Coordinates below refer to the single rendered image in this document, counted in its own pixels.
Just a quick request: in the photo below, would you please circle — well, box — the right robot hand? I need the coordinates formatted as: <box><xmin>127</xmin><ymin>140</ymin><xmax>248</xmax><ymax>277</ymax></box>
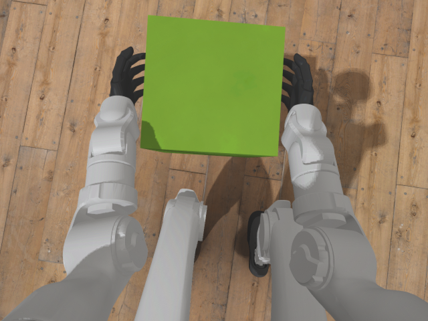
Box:
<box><xmin>281</xmin><ymin>53</ymin><xmax>314</xmax><ymax>113</ymax></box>

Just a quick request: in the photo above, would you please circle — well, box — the right robot forearm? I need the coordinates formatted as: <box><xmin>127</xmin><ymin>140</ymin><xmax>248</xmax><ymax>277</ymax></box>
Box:
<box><xmin>281</xmin><ymin>104</ymin><xmax>369</xmax><ymax>242</ymax></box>

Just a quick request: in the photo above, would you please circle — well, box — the right robot thigh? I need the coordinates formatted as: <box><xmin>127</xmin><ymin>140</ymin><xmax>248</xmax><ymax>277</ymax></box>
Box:
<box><xmin>259</xmin><ymin>208</ymin><xmax>327</xmax><ymax>321</ymax></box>

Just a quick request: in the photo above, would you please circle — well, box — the right robot shin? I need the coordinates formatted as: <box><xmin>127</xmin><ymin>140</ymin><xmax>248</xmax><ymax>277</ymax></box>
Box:
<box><xmin>254</xmin><ymin>200</ymin><xmax>291</xmax><ymax>264</ymax></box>

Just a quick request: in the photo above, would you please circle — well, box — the right robot upper arm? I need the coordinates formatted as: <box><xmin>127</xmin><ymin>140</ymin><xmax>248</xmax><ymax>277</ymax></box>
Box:
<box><xmin>289</xmin><ymin>226</ymin><xmax>428</xmax><ymax>321</ymax></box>

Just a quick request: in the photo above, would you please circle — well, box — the carton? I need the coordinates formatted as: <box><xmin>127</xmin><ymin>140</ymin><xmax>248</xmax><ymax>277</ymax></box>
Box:
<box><xmin>140</xmin><ymin>15</ymin><xmax>286</xmax><ymax>158</ymax></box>

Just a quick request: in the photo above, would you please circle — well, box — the left robot hand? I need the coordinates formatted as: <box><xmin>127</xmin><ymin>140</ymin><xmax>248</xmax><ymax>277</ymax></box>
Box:
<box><xmin>110</xmin><ymin>46</ymin><xmax>146</xmax><ymax>106</ymax></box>

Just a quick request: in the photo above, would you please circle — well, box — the left robot forearm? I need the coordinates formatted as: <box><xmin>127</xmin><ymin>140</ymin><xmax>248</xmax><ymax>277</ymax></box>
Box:
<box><xmin>63</xmin><ymin>96</ymin><xmax>140</xmax><ymax>270</ymax></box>

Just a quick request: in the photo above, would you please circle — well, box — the left robot upper arm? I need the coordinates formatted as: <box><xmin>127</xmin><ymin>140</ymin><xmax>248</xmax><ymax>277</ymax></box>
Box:
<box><xmin>2</xmin><ymin>215</ymin><xmax>148</xmax><ymax>321</ymax></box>

